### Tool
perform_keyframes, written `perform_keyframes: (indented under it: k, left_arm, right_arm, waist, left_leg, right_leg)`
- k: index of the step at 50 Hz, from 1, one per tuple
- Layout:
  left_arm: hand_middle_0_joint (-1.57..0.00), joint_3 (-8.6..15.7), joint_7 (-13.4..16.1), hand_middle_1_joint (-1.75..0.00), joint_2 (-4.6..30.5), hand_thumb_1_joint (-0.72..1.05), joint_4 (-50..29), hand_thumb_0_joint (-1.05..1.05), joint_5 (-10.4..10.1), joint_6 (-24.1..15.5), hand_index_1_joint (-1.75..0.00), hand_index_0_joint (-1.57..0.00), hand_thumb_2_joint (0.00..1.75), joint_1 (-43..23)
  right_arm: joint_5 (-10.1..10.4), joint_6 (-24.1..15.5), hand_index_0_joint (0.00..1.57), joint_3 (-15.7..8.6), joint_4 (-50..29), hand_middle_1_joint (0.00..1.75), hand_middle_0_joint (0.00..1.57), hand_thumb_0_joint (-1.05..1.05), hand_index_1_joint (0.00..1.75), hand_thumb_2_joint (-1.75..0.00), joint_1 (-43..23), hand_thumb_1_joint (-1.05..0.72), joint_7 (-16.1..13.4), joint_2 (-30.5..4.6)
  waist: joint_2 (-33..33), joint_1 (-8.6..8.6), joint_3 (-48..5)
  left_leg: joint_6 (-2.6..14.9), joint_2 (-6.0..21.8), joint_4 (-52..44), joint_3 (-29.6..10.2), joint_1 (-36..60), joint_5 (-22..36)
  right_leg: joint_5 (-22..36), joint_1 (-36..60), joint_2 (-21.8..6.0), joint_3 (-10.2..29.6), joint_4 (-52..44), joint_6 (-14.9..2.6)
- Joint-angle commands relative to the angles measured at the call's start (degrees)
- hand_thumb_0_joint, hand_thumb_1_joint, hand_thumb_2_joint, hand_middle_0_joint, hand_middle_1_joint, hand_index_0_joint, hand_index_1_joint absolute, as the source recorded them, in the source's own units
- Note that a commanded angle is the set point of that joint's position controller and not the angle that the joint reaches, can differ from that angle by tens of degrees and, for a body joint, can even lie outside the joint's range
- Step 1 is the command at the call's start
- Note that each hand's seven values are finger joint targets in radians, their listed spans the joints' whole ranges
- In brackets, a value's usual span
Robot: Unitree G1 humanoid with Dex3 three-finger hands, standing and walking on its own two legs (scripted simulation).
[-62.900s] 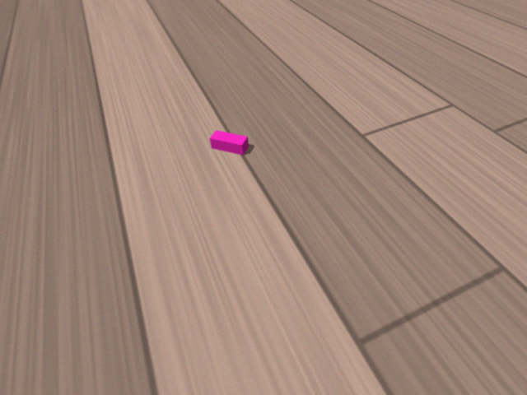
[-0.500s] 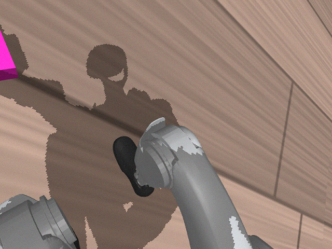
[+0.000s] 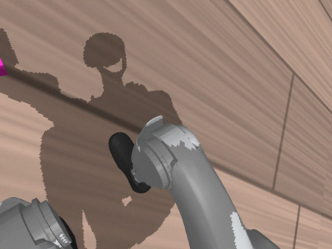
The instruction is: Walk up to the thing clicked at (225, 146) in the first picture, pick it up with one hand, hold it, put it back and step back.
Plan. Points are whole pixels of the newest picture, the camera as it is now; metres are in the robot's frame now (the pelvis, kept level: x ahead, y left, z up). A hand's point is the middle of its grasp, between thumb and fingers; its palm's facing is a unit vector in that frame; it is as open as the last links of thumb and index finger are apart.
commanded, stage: close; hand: left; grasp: from above
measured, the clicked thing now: out of the picture +0.59 +0.17 -0.31
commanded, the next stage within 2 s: settle in 0.88 s
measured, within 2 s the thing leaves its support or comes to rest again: leaves its support in 1.32 s
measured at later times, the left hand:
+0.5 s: hand out of the picture +0.57 +0.16 -0.25, palm faces -0.42 -0.05 -0.90, open 12.0 cm
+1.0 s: hand out of the picture +0.57 +0.16 -0.26, palm faces -0.42 -0.04 -0.91, open 12.0 cm
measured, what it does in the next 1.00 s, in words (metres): stands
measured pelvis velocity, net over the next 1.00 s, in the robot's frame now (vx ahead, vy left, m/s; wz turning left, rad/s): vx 0.00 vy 0.00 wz -0.01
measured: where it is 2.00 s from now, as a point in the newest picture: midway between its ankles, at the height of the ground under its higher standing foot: (104, 213)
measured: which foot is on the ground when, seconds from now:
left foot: down 0.00-1.00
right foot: down 0.00-1.00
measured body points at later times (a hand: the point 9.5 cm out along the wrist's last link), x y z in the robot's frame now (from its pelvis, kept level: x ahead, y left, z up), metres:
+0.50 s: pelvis +0.00 +0.00 +0.00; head +0.33 +0.09 +0.29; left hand +0.58 +0.16 -0.20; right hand -0.02 -0.24 -0.02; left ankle +0.06 +0.11 -0.31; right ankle +0.18 -0.14 -0.31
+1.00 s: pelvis +0.00 +0.00 +0.00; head +0.33 +0.09 +0.29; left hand +0.59 +0.16 -0.20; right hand -0.01 -0.24 -0.02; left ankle +0.06 +0.11 -0.31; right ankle +0.18 -0.14 -0.31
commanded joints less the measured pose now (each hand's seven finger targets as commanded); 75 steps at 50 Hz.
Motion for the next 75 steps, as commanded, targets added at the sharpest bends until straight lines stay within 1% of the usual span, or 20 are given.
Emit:
perform_keyframes:
  k: [1, 9, 19, 22, 24, 26, 27, 34, 41, 46, 49, 51, 53, 58, 61, 64, 66, 68, 72, 75]
  left_arm:
    - [-0.13, 0.14, 1.02, -1.29, 4.42, -0.31, -7.52, 0.00, -0.66, -0.56, -1.25, -0.17, 1.10, -18.02]
    - [-0.14, -0.07, 0.95, -1.30, 5.22, -0.27, -7.90, 0.00, -0.40, -1.05, -1.25, -0.18, 1.08, -18.32]
    - [-0.20, -0.68, 1.29, -1.34, 3.78, -0.18, -7.69, 0.00, -0.53, -1.21, -1.29, -0.25, 1.12, -17.77]
    - [-0.21, -0.95, 1.64, -1.37, 4.79, -0.14, -8.07, 0.00, -0.36, -1.12, -1.31, -0.27, 1.12, -18.47]
    - [-0.24, -0.87, 1.92, -1.37, 4.47, -0.12, -7.90, 0.00, -0.41, -1.01, -1.32, -0.29, 1.15, -18.62]
    - [-0.25, -0.98, 1.82, -1.37, 3.07, -0.11, -8.05, 0.00, -0.34, -0.97, -1.31, -0.30, 1.16, -17.52]
    - [-0.26, -1.73, 1.64, -1.37, 2.48, -0.09, -7.18, 0.00, -0.56, -0.92, -1.32, -0.31, 1.17, -16.76]
    - [-0.30, -0.70, 1.77, -1.39, 4.23, -0.04, -7.42, 0.00, -0.11, -0.90, -1.33, -0.35, 1.19, -16.49]
    - [-0.33, -0.64, 1.76, -1.39, 5.91, 0.00, -6.83, 0.00, 0.02, -0.96, -1.33, -0.38, 1.19, -16.77]
    - [-0.35, -1.26, 2.03, -1.43, 4.47, 0.04, -6.03, 0.00, -0.10, -0.79, -1.37, -0.41, 1.22, -16.27]
    - [-0.37, -0.82, 2.18, -1.42, 5.38, 0.06, -6.32, 0.00, -0.01, -0.76, -1.37, -0.42, 1.23, -17.55]
    - [-0.37, -1.09, 1.93, -1.42, 5.05, 0.00, -6.65, 0.00, -0.13, -0.83, -1.37, -0.42, 1.22, -16.30]
    - [-0.39, -0.56, 1.97, -1.43, 5.21, 0.02, -8.08, 0.00, -0.06, -0.63, -1.38, -0.43, 1.25, -17.27]
    - [-0.39, 0.02, 1.88, -1.42, 6.19, 0.04, -9.37, 0.00, -0.08, -0.28, -1.37, -0.44, 1.22, -18.57]
    - [-0.42, 1.19, 2.07, -1.42, 8.19, 0.06, -12.08, 0.00, 0.11, 0.22, -1.37, -0.46, 1.23, -20.76]
    - [-0.44, 2.16, 1.61, -1.41, 8.36, 0.09, -14.74, 0.00, 0.50, 0.64, -1.37, -0.49, 1.24, -21.80]
    - [-0.44, 2.32, 0.52, -1.41, 8.21, 0.10, -15.64, 0.00, -0.43, 1.07, -1.37, -0.49, 1.25, -21.61]
    - [-0.46, 1.94, -1.07, -1.40, 7.53, 0.11, -17.63, 0.00, -0.95, 1.45, -1.36, -0.50, 1.25, -22.28]
    - [-0.46, 1.67, -4.63, -1.39, 7.61, 0.10, -19.21, 0.00, -1.37, 2.24, -1.35, -0.50, 1.26, -22.81]
    - [-0.47, 0.98, -8.32, -1.39, 6.06, 0.11, -18.58, 0.00, -1.29, 2.43, -1.36, -0.51, 1.28, -20.54]
  right_arm:
    - [0.20, 0.78, 0.20, -5.33, 2.63, 0.30, 0.20, 0.00, 0.30, -0.90, 14.27, -0.91, -1.32, -19.60]
    - [0.45, 1.56, 0.20, -5.05, 2.96, 0.30, 0.20, 0.00, 0.30, -0.91, 14.53, -0.92, -2.61, -19.61]
    - [0.22, 1.03, 0.20, -4.29, 2.26, 0.30, 0.20, 0.00, 0.30, -0.91, 13.12, -0.92, -3.28, -19.89]
    - [0.33, 1.25, 0.20, -4.35, 2.43, 0.30, 0.20, 0.00, 0.30, -0.91, 13.06, -0.92, -3.39, -19.44]
    - [0.57, 1.07, 0.20, -4.39, 2.65, 0.30, 0.20, 0.00, 0.30, -0.91, 12.40, -0.92, -3.47, -19.15]
    - [0.19, 0.91, 0.20, -4.20, 2.90, 0.30, 0.20, 0.00, 0.30, -0.91, 13.23, -0.92, -3.17, -19.62]
    - [0.10, 0.79, 0.20, -4.13, 2.46, 0.30, 0.20, 0.00, 0.30, -0.91, 12.13, -0.92, -3.24, -19.39]
    - [0.26, 0.71, 0.20, -3.96, 2.69, 0.30, 0.20, 0.00, 0.30, -0.91, 13.05, -0.92, -3.09, -20.05]
    - [0.27, 0.63, 0.20, -3.78, 1.84, 0.30, 0.20, 0.00, 0.30, -0.91, 12.20, -0.92, -3.28, -19.79]
    - [0.07, 0.51, 0.20, -3.72, 1.71, 0.30, 0.20, 0.00, 0.30, -0.91, 11.89, -0.92, -3.49, -19.94]
    - [0.44, 0.82, 0.20, -3.72, 1.82, 0.30, 0.20, 0.00, 0.30, -0.91, 11.73, -0.92, -3.75, -19.76]
    - [0.07, 0.62, 0.20, -3.63, 1.63, 0.31, 0.20, 0.00, 0.31, -0.93, 12.16, -0.97, -3.78, -20.20]
    - [0.34, 0.67, 0.20, -3.71, 1.67, 0.30, 0.20, 0.00, 0.30, -0.92, 12.23, -0.96, -3.81, -20.62]
    - [0.07, 0.75, 0.20, -3.96, 1.36, 0.30, 0.20, 0.00, 0.30, -0.91, 12.87, -0.94, -3.72, -20.14]
    - [0.63, 0.96, 0.20, -4.50, 1.54, 0.30, 0.20, 0.00, 0.30, -0.91, 12.64, -0.94, -3.95, -19.83]
    - [0.79, 1.40, 0.20, -5.22, 1.94, 0.30, 0.20, 0.00, 0.30, -0.91, 14.11, -0.94, -3.93, -19.60]
    - [0.86, 1.54, 0.20, -5.59, 2.24, 0.30, 0.20, 0.00, 0.30, -0.91, 14.10, -0.94, -3.81, -19.46]
    - [0.72, 1.89, 0.20, -6.06, 2.36, 0.30, 0.20, 0.00, 0.30, -0.91, 14.49, -0.94, -3.62, -18.93]
    - [1.26, 3.59, 0.20, -7.13, 3.47, 0.30, 0.20, 0.00, 0.30, -0.91, 15.96, -0.94, -3.62, -18.22]
    - [1.70, 5.38, 0.20, -7.74, 3.88, 0.30, 0.20, 0.00, 0.30, -0.91, 16.79, -0.94, -3.66, -18.16]
  waist:
    - [31.23, -6.79, -40.51]
    - [33.07, -7.07, -42.04]
    - [32.23, -7.35, -38.43]
    - [33.11, -7.30, -40.28]
    - [34.12, -6.84, -40.85]
    - [34.26, -7.91, -39.79]
    - [32.47, -7.62, -38.76]
    - [32.66, -7.55, -39.45]
    - [32.21, -7.40, -38.74]
    - [31.18, -7.80, -37.57]
    - [31.98, -7.57, -38.64]
    - [30.86, -7.85, -38.18]
    - [31.57, -7.41, -39.31]
    - [33.54, -7.28, -40.10]
    - [36.19, -6.25, -41.84]
    - [37.49, -5.91, -44.31]
    - [37.30, -5.86, -44.50]
    - [37.91, -6.14, -45.79]
    - [37.49, -4.70, -49.15]
    - [36.06, -4.42, -47.57]
  left_leg:
    - [0.19, 2.49, -17.51, 4.19, 18.87, 13.22]
    - [-0.24, 2.99, -18.26, 3.37, 21.21, 15.01]
    - [-0.41, 3.31, -19.16, 2.30, 21.32, 12.88]
    - [-0.23, 3.32, -19.82, 2.55, 21.94, 12.19]
    - [-0.53, 3.37, -19.72, 2.18, 23.34, 13.28]
    - [-0.72, 3.62, -19.33, 1.65, 23.68, 15.23]
    - [-0.40, 3.23, -18.80, 2.40, 22.17, 13.93]
    - [-0.46, 3.51, -18.48, 2.10, 22.26, 15.48]
    - [-0.28, 3.28, -19.61, 2.38, 21.51, 12.33]
    - [0.06, 2.97, -18.56, 2.89, 20.04, 11.70]
    - [-0.06, 3.21, -19.23, 2.39, 20.46, 11.65]
    - [0.02, 3.02, -18.64, 2.97, 20.34, 12.66]
    - [-0.43, 3.31, -18.04, 2.32, 21.49, 15.21]
    - [-0.50, 3.16, -19.04, 2.54, 23.38, 14.72]
    - [-0.85, 3.26, -19.92, 2.85, 24.29, 14.34]
    - [-0.99, 3.26, -19.39, 2.83, 26.10, 16.80]
    - [-0.89, 2.98, -18.72, 3.51, 25.06, 17.21]
    - [-0.86, 2.80, -18.41, 4.32, 25.69, 18.41]
    - [-0.86, 2.67, -18.61, 5.31, 25.15, 19.38]
    - [-0.84, 2.52, -18.60, 5.61, 22.02, 18.21]
  right_leg:
    - [2.49, 36.82, 2.68, -6.88, -6.19, -4.65]
    - [4.19, 37.16, 2.60, -7.27, -6.16, -4.87]
    - [1.90, 33.06, 2.32, -7.66, -5.96, -4.80]
    - [2.17, 35.05, 2.68, -7.46, -6.08, -4.66]
    - [2.89, 33.69, 2.62, -7.62, -5.91, -4.84]
    - [4.11, 32.75, 2.20, -7.80, -5.42, -4.66]
    - [3.39, 33.34, 2.63, -7.76, -5.62, -4.79]
    - [4.17, 33.50, 2.21, -7.52, -5.61, -4.57]
    - [1.79, 34.10, 2.50, -7.43, -5.68, -4.42]
    - [1.71, 34.15, 2.52, -7.32, -5.91, -4.39]
    - [1.59, 33.35, 2.51, -7.35, -5.88, -4.39]
    - [2.23, 34.79, 2.49, -7.27, -5.89, -4.38]
    - [3.62, 33.37, 2.18, -7.33, -5.69, -4.76]
    - [3.47, 34.14, 2.29, -7.29, -5.77, -4.70]
    - [3.09, 34.14, 2.33, -6.94, -6.12, -5.18]
    - [5.36, 34.41, 2.02, -6.92, -5.92, -5.30]
    - [5.62, 35.02, 2.15, -6.95, -6.31, -5.49]
    - [6.62, 36.38, 2.22, -6.65, -6.37, -5.46]
    - [7.71, 39.18, 2.45, -6.21, -7.07, -5.99]
    - [6.81, 38.04, 2.29, -6.13, -7.17, -6.47]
